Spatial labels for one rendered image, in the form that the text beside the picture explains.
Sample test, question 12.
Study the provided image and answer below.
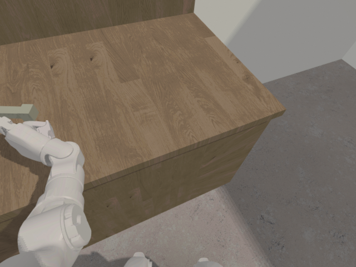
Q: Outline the robot left hand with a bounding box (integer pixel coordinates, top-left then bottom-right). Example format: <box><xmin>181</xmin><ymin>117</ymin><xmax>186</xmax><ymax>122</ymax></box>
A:
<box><xmin>0</xmin><ymin>116</ymin><xmax>55</xmax><ymax>162</ymax></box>

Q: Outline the counter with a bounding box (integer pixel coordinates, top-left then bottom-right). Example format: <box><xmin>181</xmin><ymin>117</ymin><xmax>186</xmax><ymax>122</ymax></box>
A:
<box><xmin>0</xmin><ymin>0</ymin><xmax>286</xmax><ymax>263</ymax></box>

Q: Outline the left robot upper arm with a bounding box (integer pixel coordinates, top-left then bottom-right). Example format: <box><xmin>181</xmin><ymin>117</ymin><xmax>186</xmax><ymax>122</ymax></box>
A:
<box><xmin>0</xmin><ymin>203</ymin><xmax>91</xmax><ymax>267</ymax></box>

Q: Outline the robot left forearm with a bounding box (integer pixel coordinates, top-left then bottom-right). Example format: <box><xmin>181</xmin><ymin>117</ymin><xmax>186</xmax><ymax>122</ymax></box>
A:
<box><xmin>18</xmin><ymin>138</ymin><xmax>85</xmax><ymax>254</ymax></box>

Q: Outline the robot shin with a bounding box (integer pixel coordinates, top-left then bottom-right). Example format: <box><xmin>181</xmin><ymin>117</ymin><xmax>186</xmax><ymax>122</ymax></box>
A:
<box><xmin>197</xmin><ymin>258</ymin><xmax>208</xmax><ymax>263</ymax></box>
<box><xmin>133</xmin><ymin>252</ymin><xmax>145</xmax><ymax>257</ymax></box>

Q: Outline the tap lever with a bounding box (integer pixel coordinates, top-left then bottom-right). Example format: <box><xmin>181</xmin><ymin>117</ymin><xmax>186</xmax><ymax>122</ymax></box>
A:
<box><xmin>0</xmin><ymin>104</ymin><xmax>39</xmax><ymax>121</ymax></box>

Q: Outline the left robot shin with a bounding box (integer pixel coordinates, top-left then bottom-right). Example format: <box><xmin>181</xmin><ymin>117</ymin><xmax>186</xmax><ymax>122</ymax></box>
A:
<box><xmin>133</xmin><ymin>252</ymin><xmax>145</xmax><ymax>257</ymax></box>

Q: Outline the right robot shin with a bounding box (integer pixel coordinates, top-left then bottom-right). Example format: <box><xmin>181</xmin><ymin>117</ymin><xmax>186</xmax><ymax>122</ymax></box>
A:
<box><xmin>197</xmin><ymin>258</ymin><xmax>208</xmax><ymax>263</ymax></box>

